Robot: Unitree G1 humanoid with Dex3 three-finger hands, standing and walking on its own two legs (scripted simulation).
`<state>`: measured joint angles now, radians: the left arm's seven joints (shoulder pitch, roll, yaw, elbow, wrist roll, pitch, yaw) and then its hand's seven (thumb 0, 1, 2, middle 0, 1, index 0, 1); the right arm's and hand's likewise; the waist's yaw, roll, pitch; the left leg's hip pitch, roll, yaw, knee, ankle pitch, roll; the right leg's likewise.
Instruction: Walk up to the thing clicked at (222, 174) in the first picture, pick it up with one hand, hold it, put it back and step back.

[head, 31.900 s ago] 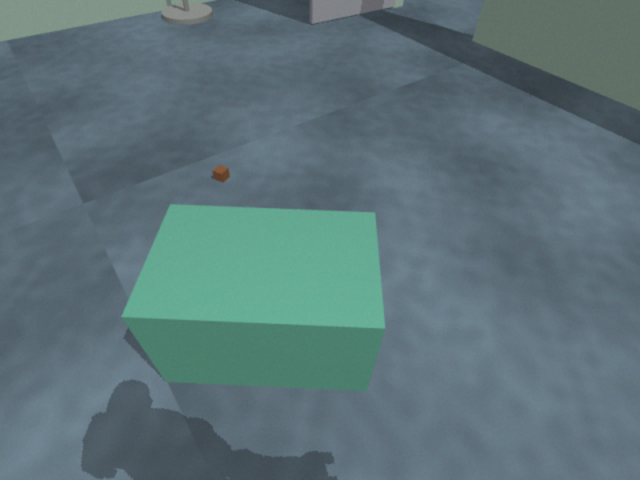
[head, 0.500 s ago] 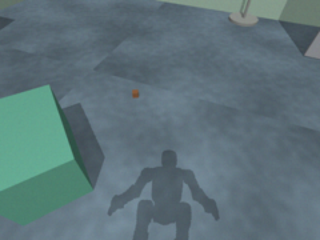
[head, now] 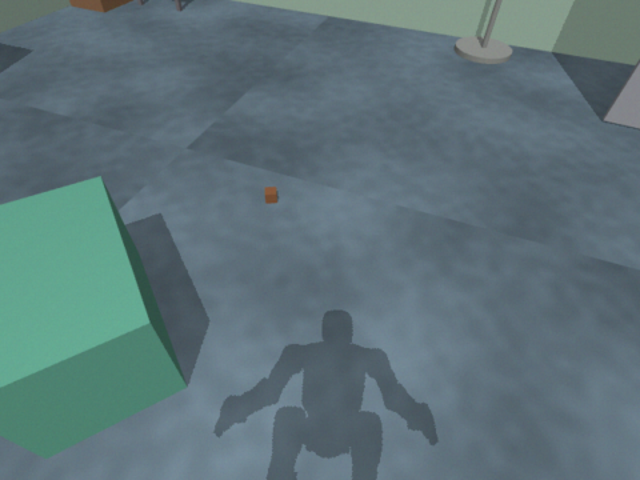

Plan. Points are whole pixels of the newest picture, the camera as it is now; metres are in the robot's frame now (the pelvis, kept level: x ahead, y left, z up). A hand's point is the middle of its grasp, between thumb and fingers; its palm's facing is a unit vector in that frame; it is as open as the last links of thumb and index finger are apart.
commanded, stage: stand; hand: left
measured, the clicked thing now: (270, 195) +1.44 +0.28 -0.76
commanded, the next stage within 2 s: walk up in 0.26 s
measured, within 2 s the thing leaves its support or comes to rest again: neither
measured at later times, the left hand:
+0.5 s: hand out of the picture +0.03 +0.31 -0.15, palm faces +0.09 -0.93 -0.37, open 7.3 cm
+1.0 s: hand (111, 374) +0.30 +0.35 -0.14, palm faces -0.05 -0.93 -0.37, open 7.4 cm
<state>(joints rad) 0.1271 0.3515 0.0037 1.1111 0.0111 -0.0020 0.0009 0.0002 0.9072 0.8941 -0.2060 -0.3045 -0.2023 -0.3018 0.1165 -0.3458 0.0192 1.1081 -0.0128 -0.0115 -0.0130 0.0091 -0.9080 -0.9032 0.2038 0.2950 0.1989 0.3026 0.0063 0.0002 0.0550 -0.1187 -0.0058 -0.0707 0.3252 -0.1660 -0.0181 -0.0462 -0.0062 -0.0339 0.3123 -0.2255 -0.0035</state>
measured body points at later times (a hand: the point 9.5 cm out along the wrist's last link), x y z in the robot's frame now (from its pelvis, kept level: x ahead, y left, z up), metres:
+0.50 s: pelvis +0.03 +0.03 -0.01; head +0.03 +0.03 +0.44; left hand +0.03 +0.36 -0.13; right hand +0.11 -0.30 -0.12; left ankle +0.09 +0.17 -0.72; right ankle -0.03 -0.11 -0.75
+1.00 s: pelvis +0.23 +0.06 -0.02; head +0.24 +0.05 +0.43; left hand +0.30 +0.40 -0.12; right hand +0.25 -0.26 -0.14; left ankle +0.15 +0.20 -0.75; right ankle +0.35 -0.08 -0.73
